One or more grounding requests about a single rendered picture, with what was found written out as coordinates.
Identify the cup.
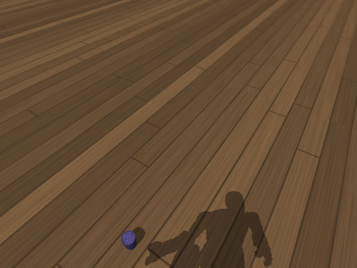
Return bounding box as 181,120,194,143
121,231,137,250

